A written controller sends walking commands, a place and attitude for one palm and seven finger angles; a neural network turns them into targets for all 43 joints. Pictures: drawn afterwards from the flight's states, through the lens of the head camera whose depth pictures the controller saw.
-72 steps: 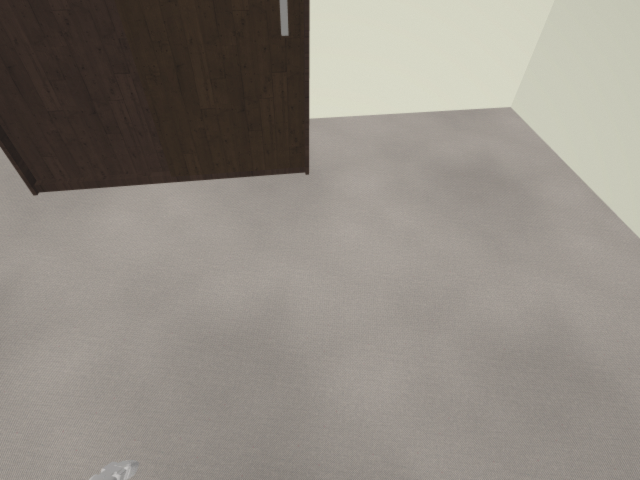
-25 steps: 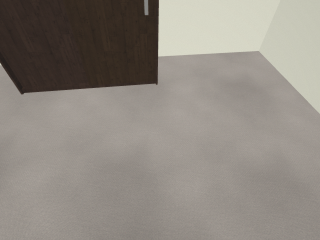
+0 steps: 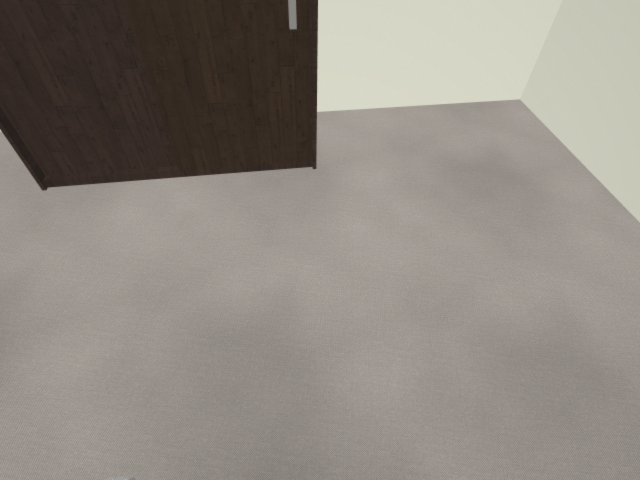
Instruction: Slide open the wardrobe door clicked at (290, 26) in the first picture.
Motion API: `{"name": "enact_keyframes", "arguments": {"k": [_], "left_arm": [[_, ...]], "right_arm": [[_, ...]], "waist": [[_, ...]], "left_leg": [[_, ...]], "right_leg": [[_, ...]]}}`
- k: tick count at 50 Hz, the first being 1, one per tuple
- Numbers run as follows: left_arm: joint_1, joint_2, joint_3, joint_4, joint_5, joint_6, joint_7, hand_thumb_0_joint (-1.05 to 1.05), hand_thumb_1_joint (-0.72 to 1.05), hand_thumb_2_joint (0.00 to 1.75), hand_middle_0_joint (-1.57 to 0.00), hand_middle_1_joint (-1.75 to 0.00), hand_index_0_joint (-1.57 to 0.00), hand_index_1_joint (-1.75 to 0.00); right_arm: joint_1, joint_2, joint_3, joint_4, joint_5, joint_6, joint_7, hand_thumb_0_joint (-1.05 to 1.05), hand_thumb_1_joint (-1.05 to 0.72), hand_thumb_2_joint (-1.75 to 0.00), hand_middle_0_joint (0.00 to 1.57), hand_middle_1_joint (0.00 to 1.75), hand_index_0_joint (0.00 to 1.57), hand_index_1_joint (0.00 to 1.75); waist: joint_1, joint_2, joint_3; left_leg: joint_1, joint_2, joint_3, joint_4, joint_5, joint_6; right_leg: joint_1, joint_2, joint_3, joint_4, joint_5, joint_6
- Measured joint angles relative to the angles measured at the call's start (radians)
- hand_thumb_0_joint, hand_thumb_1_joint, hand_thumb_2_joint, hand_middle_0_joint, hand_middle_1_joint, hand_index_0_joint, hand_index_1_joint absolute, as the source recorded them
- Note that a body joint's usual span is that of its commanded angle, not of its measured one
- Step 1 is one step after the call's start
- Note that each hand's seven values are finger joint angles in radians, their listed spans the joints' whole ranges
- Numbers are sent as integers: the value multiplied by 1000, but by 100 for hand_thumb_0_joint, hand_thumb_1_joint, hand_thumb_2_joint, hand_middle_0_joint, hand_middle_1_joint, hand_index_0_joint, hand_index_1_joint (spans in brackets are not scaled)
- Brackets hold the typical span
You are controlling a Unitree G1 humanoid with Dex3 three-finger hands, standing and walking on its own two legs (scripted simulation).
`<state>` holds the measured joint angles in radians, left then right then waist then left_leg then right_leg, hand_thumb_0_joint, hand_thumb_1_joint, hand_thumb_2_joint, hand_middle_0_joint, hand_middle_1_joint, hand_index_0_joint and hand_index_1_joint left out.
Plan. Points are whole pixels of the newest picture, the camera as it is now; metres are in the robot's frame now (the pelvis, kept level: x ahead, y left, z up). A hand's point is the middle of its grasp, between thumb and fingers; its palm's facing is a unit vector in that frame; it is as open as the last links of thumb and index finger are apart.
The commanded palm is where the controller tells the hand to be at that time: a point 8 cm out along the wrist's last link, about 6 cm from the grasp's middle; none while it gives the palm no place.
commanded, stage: walk to a spot facing it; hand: right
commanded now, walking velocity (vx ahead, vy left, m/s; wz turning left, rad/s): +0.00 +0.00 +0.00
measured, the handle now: out of the picture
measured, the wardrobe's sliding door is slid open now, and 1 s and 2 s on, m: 0.00 0.00 0.00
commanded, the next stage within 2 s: turn to face it in 1.98 s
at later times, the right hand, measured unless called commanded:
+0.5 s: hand out of the picture +0.06 -0.20 -0.20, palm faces -0.10 +0.98 -0.16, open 7.4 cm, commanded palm none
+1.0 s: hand (394, 379) +0.32 -0.11 -0.19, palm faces -0.19 +0.97 -0.15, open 7.4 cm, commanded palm none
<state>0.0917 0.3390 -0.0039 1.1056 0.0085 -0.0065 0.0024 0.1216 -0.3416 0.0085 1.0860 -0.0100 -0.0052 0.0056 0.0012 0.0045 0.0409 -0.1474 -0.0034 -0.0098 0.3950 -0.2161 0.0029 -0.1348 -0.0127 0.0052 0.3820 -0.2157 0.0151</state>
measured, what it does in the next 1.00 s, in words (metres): walks ahead: left foot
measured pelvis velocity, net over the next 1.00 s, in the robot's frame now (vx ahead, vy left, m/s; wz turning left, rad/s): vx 0.26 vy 0.05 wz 0.20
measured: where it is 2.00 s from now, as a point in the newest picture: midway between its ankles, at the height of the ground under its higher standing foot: (291, 330)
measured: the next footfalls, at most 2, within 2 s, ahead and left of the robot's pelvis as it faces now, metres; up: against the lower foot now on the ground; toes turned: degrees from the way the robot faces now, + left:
left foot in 0.72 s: +0.29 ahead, +0.16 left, +0.00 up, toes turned +18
right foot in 1.14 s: +0.47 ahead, -0.05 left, +0.00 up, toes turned +0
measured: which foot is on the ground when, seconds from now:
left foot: down 0.00-0.46, up 0.48-0.70, down 0.72-1.00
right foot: down 0.00-0.74, up 0.76-1.00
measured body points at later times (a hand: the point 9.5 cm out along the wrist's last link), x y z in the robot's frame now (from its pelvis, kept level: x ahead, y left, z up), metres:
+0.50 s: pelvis +0.08 -0.01 -0.02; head +0.09 -0.02 +0.43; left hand +0.04 +0.23 -0.17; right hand +0.06 -0.25 -0.18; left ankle +0.01 +0.10 -0.72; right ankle -0.01 -0.13 -0.74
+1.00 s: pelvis +0.26 +0.05 -0.01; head +0.27 +0.04 +0.44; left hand +0.27 +0.30 -0.15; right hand +0.33 -0.16 -0.17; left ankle +0.25 +0.15 -0.74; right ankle +0.35 -0.06 -0.69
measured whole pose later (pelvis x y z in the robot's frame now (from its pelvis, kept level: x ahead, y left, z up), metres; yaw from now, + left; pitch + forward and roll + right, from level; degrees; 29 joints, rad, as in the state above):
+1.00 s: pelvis +0.26 +0.05 -0.01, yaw +12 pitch -2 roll +2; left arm 0.21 0.16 0.05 1.02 0.02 -0.03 -0.01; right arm 0.28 -0.16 -0.04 1.08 -0.03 -0.04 0.00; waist 0.03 -0.01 0.03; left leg -0.19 -0.02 0.12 0.47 -0.25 0.05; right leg -0.55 -0.16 -0.09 1.00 -0.24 0.03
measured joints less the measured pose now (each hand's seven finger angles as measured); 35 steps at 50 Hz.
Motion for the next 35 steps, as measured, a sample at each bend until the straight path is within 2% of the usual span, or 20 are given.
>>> {"name": "enact_keyframes", "arguments": {"k": [9, 15, 19, 22, 24, 26, 28, 30, 32, 35], "left_arm": [[5, -7, -2, 1, 6, 5, 3, 1, 90, 90, -20, -30, -20, -30], [87, -57, -2, -1, 17, 16, -6, 1, 90, 90, -20, -30, -20, -30], [151, -90, 3, 1, 14, 6, -6, 1, 90, 90, -20, -30, -20, -30], [192, -118, 8, 4, 12, -12, -2, 1, 90, 90, -20, -30, -20, -30], [217, -135, 14, 2, 15, -36, 4, 1, 90, 90, -20, -30, -20, -30], [255, -150, 17, -2, 17, -60, 17, 1, 90, 90, -20, -30, -20, -30], [300, -164, 18, 7, 20, -69, 25, 0, 90, 90, -20, -30, -20, -30], [341, -175, 19, 30, 23, -66, 28, 0, 90, 90, -20, -30, -20, -30], [372, -180, 20, 58, 23, -57, 27, 0, 90, 90, -20, -30, -20, -29], [405, -183, 22, 98, 15, -43, 22, 1, 90, 90, -20, -30, -20, -30]], "right_arm": [[10, 8, -2, 0, -1, 7, -6, 1, -90, -90, 20, 30, 20, 30], [110, 58, -11, -4, -10, 27, 13, 1, -91, -90, 20, 30, 20, 30], [183, 100, -19, -2, -8, 20, 19, 1, -91, -90, 20, 30, 20, 30], [231, 123, -26, 8, -7, 16, 20, 1, -91, -90, 20, 30, 20, 30], [248, 136, -29, 22, -6, 20, 19, 1, -91, -90, 20, 30, 20, 30], [241, 147, -30, 32, -10, 24, 18, 1, -91, -90, 20, 30, 20, 30], [211, 150, -37, 26, -11, 27, 22, 1, -91, -90, 20, 30, 20, 30], [166, 150, -44, 2, -10, 26, 30, 1, -91, -90, 20, 30, 20, 30], [116, 151, -48, -31, -8, 20, 37, 1, -91, -90, 20, 30, 19, 30], [56, 146, -55, -81, -9, -8, 39, 1, -91, -90, 20, 30, 19, 30]], "waist": [[-4, -3, -9], [-13, -7, -56], [-12, -11, -57], [-10, 14, -52], [-5, 25, -39], [15, 23, -20], [35, 16, -1], [42, 5, 19], [40, -10, 40], [28, -31, 68]], "left_leg": [[-1, -5, -7, 1, -3, 0], [-22, -23, -32, 79, -74, 9], [-32, -38, -44, 135, -128, 7], [-47, -32, -71, 197, -181, 8], [-110, -25, -48, 357, -211, 22], [-194, -16, -3, 544, -250, 24], [-269, 5, 41, 631, -259, 26], [-326, 30, 75, 604, -237, 27], [-353, 49, 106, 491, -180, 31], [-330, 38, 143, 327, -70, 54]], "right_leg": [[1, -5, -7, 5, -8, 2], [-19, -22, -34, 107, -117, -2], [-33, -37, -46, 183, -168, -5], [-21, -30, -74, 211, -221, -10], [10, -29, -107, 202, -244, -15], [60, -34, -127, 165, -247, -13], [111, -40, -133, 115, -242, -8], [161, -50, -140, 66, -239, 3], [208, -64, -152, 29, -245, 17], [245, -96, -171, 79, -298, 35]]}}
